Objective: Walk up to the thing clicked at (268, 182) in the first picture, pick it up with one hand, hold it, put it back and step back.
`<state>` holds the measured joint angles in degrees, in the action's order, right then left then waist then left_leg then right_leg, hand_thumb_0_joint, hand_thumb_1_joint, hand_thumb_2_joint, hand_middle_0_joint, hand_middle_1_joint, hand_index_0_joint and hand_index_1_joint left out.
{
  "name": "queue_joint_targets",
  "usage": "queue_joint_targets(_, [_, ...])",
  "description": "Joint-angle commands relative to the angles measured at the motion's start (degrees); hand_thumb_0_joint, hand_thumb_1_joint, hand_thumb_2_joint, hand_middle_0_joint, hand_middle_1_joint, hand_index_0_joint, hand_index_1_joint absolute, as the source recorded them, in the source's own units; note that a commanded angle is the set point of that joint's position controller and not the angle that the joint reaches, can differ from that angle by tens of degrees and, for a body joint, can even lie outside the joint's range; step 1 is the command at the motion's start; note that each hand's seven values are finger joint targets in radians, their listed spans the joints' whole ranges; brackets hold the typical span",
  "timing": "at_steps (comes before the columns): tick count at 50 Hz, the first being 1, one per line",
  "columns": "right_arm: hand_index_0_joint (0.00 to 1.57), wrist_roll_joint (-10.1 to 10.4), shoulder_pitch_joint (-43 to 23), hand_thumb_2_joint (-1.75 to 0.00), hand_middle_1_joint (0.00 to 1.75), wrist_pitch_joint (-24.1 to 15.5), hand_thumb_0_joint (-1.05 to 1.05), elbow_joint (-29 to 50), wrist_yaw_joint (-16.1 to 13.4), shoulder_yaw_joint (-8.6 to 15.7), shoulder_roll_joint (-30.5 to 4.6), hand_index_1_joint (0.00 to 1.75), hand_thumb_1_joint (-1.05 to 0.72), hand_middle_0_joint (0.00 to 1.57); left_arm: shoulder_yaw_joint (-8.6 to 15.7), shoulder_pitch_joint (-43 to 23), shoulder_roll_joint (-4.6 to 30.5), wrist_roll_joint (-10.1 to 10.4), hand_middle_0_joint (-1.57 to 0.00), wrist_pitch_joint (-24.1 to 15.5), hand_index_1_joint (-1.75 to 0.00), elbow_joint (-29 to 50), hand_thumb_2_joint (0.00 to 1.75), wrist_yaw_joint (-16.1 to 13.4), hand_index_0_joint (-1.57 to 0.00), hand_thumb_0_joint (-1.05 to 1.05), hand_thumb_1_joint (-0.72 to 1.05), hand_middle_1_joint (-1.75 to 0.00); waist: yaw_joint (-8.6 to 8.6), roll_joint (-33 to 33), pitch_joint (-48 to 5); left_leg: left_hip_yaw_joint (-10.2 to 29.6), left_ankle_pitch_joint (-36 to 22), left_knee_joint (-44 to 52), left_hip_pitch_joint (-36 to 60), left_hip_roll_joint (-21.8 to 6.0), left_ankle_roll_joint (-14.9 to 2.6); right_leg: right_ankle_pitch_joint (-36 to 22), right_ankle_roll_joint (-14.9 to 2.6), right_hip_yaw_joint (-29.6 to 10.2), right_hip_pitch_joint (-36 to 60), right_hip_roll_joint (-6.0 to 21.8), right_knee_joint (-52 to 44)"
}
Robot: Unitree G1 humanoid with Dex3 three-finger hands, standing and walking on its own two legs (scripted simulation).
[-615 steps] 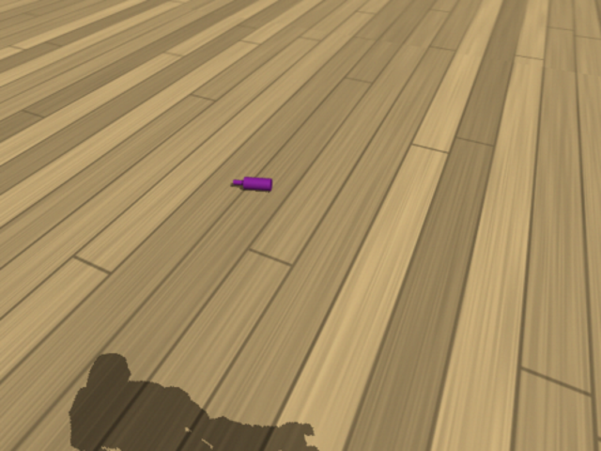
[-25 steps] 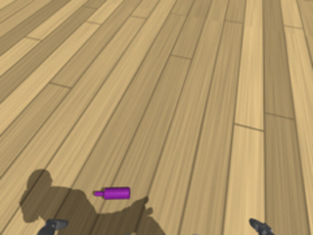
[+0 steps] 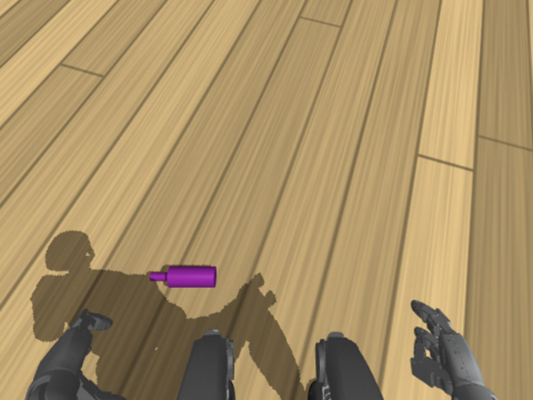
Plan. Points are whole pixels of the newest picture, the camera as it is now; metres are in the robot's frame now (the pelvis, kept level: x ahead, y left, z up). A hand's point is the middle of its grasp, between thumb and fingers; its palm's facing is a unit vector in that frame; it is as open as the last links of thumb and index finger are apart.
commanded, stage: rise first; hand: left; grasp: from above
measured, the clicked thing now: (183, 276) +0.45 +0.26 -0.57
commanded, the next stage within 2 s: none
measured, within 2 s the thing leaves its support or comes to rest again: neither
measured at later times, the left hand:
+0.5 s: hand (140, 309) +0.32 +0.29 -0.33, palm faces -0.48 -0.26 -0.84, open 14.1 cm
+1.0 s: hand (154, 291) +0.37 +0.29 -0.40, palm faces -0.47 -0.04 -0.88, open 14.2 cm
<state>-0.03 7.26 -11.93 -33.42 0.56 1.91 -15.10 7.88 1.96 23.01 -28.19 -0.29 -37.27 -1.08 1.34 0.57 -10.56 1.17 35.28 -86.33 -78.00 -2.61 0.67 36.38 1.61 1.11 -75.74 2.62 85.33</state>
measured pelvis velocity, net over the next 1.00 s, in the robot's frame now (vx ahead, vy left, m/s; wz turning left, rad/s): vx -0.06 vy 0.00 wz -0.09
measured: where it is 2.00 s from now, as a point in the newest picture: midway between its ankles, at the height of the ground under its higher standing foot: outside the picture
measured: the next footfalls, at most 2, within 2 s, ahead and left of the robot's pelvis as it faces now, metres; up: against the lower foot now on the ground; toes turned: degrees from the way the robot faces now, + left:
none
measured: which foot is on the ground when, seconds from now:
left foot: down 0.00-1.00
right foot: down 0.00-1.00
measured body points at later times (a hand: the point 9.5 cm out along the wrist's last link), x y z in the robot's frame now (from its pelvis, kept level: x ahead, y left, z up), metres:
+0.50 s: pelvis -0.06 +0.00 -0.18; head +0.15 +0.02 +0.21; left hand +0.34 +0.30 -0.28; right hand +0.05 -0.28 -0.31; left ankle +0.04 +0.12 -0.57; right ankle +0.03 -0.14 -0.57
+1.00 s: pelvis -0.06 +0.00 -0.25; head +0.16 +0.05 +0.14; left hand +0.39 +0.29 -0.35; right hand +0.01 -0.28 -0.37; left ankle +0.04 +0.12 -0.57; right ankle +0.03 -0.14 -0.57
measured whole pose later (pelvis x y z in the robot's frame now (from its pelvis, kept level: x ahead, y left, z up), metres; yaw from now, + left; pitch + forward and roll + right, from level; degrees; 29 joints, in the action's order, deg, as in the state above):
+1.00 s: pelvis -0.06 +0.00 -0.25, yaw -5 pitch +32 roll -7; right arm -6.8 6.4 -1.5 -43.7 6.7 0.5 -15.0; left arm 7.5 -44.6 41.5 -71.3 -18.3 -73.3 -18.3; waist 8.1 1.3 -4.4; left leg 7.3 37.4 -133.7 -129.4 -2.2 0.4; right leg 38.4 2.3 2.5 -124.4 0.7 130.2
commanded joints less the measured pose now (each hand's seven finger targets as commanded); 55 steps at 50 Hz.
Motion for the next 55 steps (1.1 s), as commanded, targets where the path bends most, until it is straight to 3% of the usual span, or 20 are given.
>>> queue_joint_targets(1, [0.20,0.16,1.77,-0.90,0.30,-1.84,0.00,3.43,0.37,4.86,-10.47,0.30,-0.89,0.20,4.93,-7.31,14.37,-6.48,-0.08,-5.93,-1.08,4.43,1.00,-3.56,-0.07,0.00,-0.56,-1.08,-0.76,-6.86,-23.67,1.43,-18.88,2.38,12.31,1.69,-0.80,-15.75,-3.11,0.93,-2.03,-2.51,0.11])
queue_joint_targets(4, [0.20,0.07,2.13,-0.90,0.30,-1.01,0.00,2.15,0.92,5.37,-10.54,0.30,-0.91,0.20,4.68,-11.86,15.45,-9.46,-0.09,-7.33,-1.08,3.20,1.01,-5.14,-0.08,0.00,-0.57,-1.07,-0.44,-6.58,-27.51,1.01,-18.16,-2.41,7.98,1.85,-1.01,-16.09,-3.02,0.99,-4.55,-2.55,3.82])
queue_joint_targets(10, [0.20,-0.63,3.66,-0.91,0.30,0.89,0.00,-0.53,1.72,5.96,-10.95,0.30,-0.92,0.20,5.32,-25.07,21.00,-15.79,-0.09,-9.92,-1.07,-1.06,1.03,-7.25,-0.08,0.00,-0.59,-1.06,-0.17,-3.98,-33.07,-0.75,-13.38,-12.24,-3.06,2.09,-1.89,-13.65,-2.62,0.49,-8.07,-2.76,8.74])
queue_joint_targets(13, [0.20,-1.08,4.92,-0.91,0.30,1.87,0.00,-2.02,2.04,6.14,-11.58,0.30,-0.91,0.20,5.03,-31.06,22.89,-19.10,-0.08,-11.27,-1.06,-4.02,1.04,-8.09,-0.07,0.00,-0.59,-1.05,0.16,-4.87,-35.53,-0.06,-12.40,-14.96,-4.09,1.83,-1.78,-12.28,-2.90,1.52,-11.82,-2.88,12.30])
queue_joint_targets(18, [0.20,-1.59,5.91,-0.89,0.30,3.64,0.00,-2.83,2.08,5.90,-11.62,0.30,-0.86,0.20,5.82,-38.88,27.46,-23.20,-0.06,-13.04,-1.04,-10.23,1.04,-9.84,-0.05,0.00,-0.54,-1.03,0.48,-3.25,-33.87,-0.63,-3.97,-18.42,-11.55,2.05,-2.33,-4.54,-2.76,2.11,-15.15,-3.28,13.76])
queue_joint_targets(22, [0.20,-2.32,7.13,-0.90,0.30,4.97,0.00,-3.94,2.48,5.54,-11.72,0.30,-0.87,0.20,4.15,-43.36,27.27,-26.42,-0.05,-13.86,-1.05,-13.11,1.04,-10.58,-0.05,0.00,-0.54,-1.04,1.63,-5.93,-33.50,-0.16,-2.78,-20.80,-13.40,2.02,-2.26,-3.53,-3.01,3.26,-19.67,-3.49,17.32])
queue_joint_targets(23, [0.20,-2.27,7.40,-0.89,0.30,5.39,0.00,-4.60,2.56,5.37,-12.08,0.30,-0.87,0.20,4.75,-44.18,28.91,-27.33,-0.05,-14.17,-1.04,-14.72,1.04,-10.90,-0.05,0.00,-0.54,-1.04,1.83,-6.37,-32.27,0.82,-0.95,-20.56,-13.85,1.85,-2.16,-1.97,-3.18,3.95,-22.31,-3.59,18.77])
queue_joint_targets(24, [0.20,-2.43,7.15,-0.90,0.30,5.85,0.00,-4.59,2.74,5.21,-12.09,0.30,-0.87,0.20,4.47,-44.43,29.16,-28.20,-0.05,-14.46,-1.04,-16.12,1.05,-11.20,-0.05,0.00,-0.55,-1.03,1.53,-6.88,-30.79,0.85,-0.06,-20.95,-15.19,1.91,-2.10,-1.36,-3.22,4.06,-23.31,-3.61,19.45])
queue_joint_targets(25, [0.20,-2.65,6.72,-0.90,0.30,6.09,0.00,-4.43,2.87,5.03,-12.17,0.30,-0.87,0.20,3.46,-46.68,28.48,-28.90,-0.05,-15.01,-1.02,-15.79,1.04,-11.45,-0.05,0.00,-0.54,-1.02,2.37,-8.08,-29.77,1.42,1.30,-21.05,-15.50,1.79,-2.06,-0.46,-3.29,4.55,-25.47,-3.61,20.43])
queue_joint_targets(32, [0.20,-3.99,7.73,-0.90,0.30,8.14,0.00,-5.75,3.75,3.73,-12.73,0.30,-0.89,0.20,3.98,-54.87,33.29,-34.51,-0.06,-17.34,-0.99,-20.19,1.04,-15.20,-0.05,0.00,-0.56,-0.99,3.98,-10.11,-29.66,1.46,2.09,-25.31,-18.59,2.27,-2.07,0.19,-3.50,5.30,-29.89,-3.70,24.43])
queue_joint_targets(36, [0.20,-4.94,8.27,-0.90,0.30,8.68,0.00,-7.00,4.11,3.56,-13.22,0.30,-0.90,0.20,3.19,-55.71,33.24,-37.23,-0.06,-17.64,-0.98,-24.19,1.05,-16.75,-0.05,0.00,-0.56,-0.97,4.18,-10.81,-29.39,1.30,1.02,-27.49,-18.69,2.25,-1.88,-0.66,-3.64,5.70,-32.58,-3.71,26.19])
queue_joint_targets(37, [0.20,-5.16,8.20,-0.90,0.30,8.76,0.00,-7.27,4.19,3.56,-13.35,0.30,-0.90,0.20,2.67,-57.75,33.27,-37.79,-0.06,-17.86,-0.98,-24.19,1.04,-17.18,-0.05,0.00,-0.56,-0.97,5.06,-11.72,-28.73,1.52,1.58,-27.87,-19.06,2.23,-1.88,-0.41,-3.58,5.86,-33.60,-3.64,26.77])
queue_joint_targets(40, [0.20,-5.85,8.91,-0.90,0.30,9.11,0.00,-8.11,4.61,3.44,-13.34,0.30,-0.90,0.20,2.49,-58.88,33.52,-39.67,-0.06,-17.73,-0.98,-24.77,1.04,-17.96,-0.05,0.00,-0.56,-0.97,4.86,-14.22,-31.29,1.46,-2.60,-29.36,-17.02,2.20,-1.62,-4.21,-3.65,6.17,-33.68,-3.63,28.94])
queue_joint_targets(43, [0.20,-6.37,9.22,-0.90,0.30,9.51,0.00,-8.60,4.92,3.38,-13.79,0.30,-0.90,0.20,3.65,-60.75,36.04,-41.10,-0.06,-17.87,-0.98,-25.84,1.02,-18.96,-0.06,0.00,-0.55,-0.97,5.28,-13.83,-31.11,1.59,-3.56,-30.92,-18.20,2.06,-1.70,-5.17,-3.60,6.48,-34.38,-3.76,30.15])
queue_joint_targets(45, [0.20,-6.75,9.08,-0.90,0.30,9.75,0.00,-8.70,5.23,3.02,-13.24,0.30,-0.91,0.20,2.16,-60.10,33.81,-41.81,-0.08,-17.76,-0.97,-28.53,1.01,-19.17,-0.07,0.00,-0.54,-0.97,5.98,-12.69,-29.94,1.03,-3.43,-31.78,-20.16,2.39,-1.96,-4.92,-3.54,6.39,-33.60,-3.85,30.06])
queue_joint_targets(51, [0.20,-7.62,8.28,-0.90,0.30,10.11,0.00,-9.51,5.47,2.69,-13.29,0.30,-0.90,0.20,2.69,-62.79,35.35,-43.89,-0.08,-18.38,-0.96,-29.02,1.01,-20.88,-0.08,0.00,-0.53,-0.96,6.00,-12.92,-30.15,0.95,-3.13,-33.83,-20.99,2.29,-2.11,-4.47,-3.45,6.59,-35.04,-4.03,31.63])
queue_joint_targets(55, [0.20,-8.13,8.77,-0.90,0.30,10.31,0.00,-9.83,5.70,2.56,-13.36,0.30,-0.90,0.20,2.54,-64.29,35.73,-44.92,-0.08,-18.93,-0.97,-29.86,1.01,-22.10,-0.08,0.00,-0.54,-0.96,7.19,-13.21,-30.53,1.14,-4.06,-34.90,-21.90,2.36,-2.11,-5.42,-3.48,7.05,-35.74,-4.25,32.75])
